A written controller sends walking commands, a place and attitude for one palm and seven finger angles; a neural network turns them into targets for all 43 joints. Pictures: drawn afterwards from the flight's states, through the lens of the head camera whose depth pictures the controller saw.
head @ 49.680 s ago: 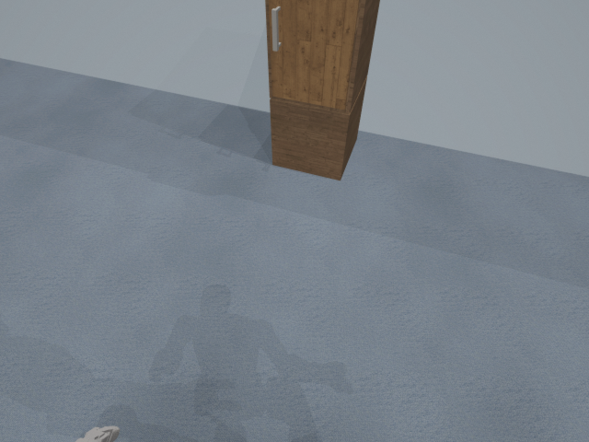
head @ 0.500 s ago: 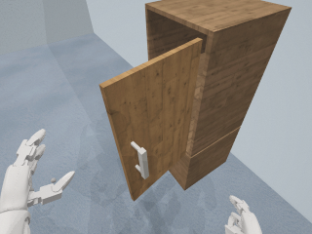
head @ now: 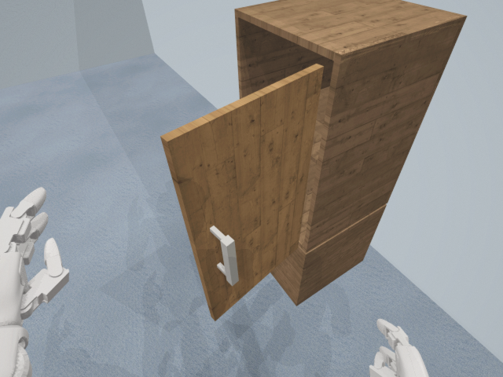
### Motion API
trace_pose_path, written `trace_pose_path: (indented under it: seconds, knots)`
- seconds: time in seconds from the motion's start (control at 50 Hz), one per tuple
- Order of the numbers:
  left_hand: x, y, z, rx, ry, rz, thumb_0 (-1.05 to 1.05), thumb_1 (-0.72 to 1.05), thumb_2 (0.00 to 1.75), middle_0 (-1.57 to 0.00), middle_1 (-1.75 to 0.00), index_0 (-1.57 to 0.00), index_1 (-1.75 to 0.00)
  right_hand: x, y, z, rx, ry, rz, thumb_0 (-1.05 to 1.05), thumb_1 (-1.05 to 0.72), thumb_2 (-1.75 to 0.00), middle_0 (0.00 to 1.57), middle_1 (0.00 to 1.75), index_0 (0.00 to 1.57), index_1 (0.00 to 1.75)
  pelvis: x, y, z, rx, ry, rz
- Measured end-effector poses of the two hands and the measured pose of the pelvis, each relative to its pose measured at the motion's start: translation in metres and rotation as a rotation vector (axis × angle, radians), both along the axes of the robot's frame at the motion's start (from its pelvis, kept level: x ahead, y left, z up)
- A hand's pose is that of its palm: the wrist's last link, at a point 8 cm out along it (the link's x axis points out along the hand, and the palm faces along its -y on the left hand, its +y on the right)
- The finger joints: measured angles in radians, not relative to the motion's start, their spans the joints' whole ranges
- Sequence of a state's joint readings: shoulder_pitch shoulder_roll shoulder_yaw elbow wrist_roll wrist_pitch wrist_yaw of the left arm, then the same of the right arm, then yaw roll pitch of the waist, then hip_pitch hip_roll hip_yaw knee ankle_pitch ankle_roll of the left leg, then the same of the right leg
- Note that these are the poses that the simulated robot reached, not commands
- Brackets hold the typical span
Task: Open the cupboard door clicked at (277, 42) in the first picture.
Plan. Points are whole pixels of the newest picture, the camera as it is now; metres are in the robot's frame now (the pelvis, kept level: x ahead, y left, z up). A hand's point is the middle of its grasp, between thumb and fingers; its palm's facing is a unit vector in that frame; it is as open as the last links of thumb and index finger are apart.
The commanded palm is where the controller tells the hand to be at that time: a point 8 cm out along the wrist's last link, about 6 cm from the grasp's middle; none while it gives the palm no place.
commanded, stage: draw the hand back to the body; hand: left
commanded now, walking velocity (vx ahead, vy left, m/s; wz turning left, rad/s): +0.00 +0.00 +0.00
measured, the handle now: (224, 256) +0.36 +0.11 -0.05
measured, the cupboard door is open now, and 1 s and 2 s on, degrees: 100 100 100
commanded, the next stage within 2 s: step back with the hand held close in 0.06 s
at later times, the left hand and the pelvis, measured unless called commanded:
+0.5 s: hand (59, 280) +0.18 +0.26 +0.15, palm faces +0.34 -0.79 -0.51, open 7.4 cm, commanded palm +0.12 +0.30 +0.17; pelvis -0.02 +0.01 +0.00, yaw -1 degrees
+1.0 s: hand out of the picture +0.08 +0.29 +0.16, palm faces +0.46 -0.73 -0.51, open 7.4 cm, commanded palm +0.01 +0.32 +0.17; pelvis -0.11 +0.01 -0.02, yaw +4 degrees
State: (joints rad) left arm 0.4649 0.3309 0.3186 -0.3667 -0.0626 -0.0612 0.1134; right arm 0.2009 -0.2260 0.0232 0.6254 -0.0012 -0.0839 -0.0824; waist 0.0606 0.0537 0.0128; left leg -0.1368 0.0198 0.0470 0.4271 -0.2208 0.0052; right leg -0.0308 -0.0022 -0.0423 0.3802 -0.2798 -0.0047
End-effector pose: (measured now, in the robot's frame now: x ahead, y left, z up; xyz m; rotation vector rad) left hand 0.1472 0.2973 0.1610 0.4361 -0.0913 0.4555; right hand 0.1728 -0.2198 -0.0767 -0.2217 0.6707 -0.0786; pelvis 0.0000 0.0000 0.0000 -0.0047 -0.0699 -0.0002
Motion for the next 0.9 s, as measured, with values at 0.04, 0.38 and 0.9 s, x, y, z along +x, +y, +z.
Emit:
trace_pose_path:
  seconds: [0.04, 0.38, 0.9]
  knots:
    - [-0.001, -0.001, 0.003, 0.008, -0.008, -0.001, 0.02, 0.88, 0.89, -0.21, -0.30, -0.21, -0.30, -0.001, -0.001, 0.000, 0.001, -0.002, -0.002, 0.01, -0.91, -0.90, 0.20, 0.30, 0.20, 0.30, -0.001, -0.001, 0.000, 0.000, -0.003, 0.000]
    - [-0.001, -0.001, 0.018, 0.120, -0.012, -0.060, 0.01, 0.89, 0.90, -0.21, -0.30, -0.21, -0.30, -0.014, -0.016, -0.002, -0.010, 0.041, -0.065, 0.01, -0.90, -0.90, 0.20, 0.30, 0.20, 0.30, -0.013, 0.000, 0.000, -0.012, 0.054, -0.007]
    - [-0.080, 0.025, 0.013, 0.198, -0.079, -0.079, 0.01, 0.88, 0.89, -0.22, -0.30, -0.22, -0.30, -0.102, 0.008, -0.008, -0.050, 0.059, -0.063, 0.01, -0.90, -0.90, 0.20, 0.30, 0.20, 0.30, -0.091, 0.020, -0.014, -0.034, 0.051, 0.022]
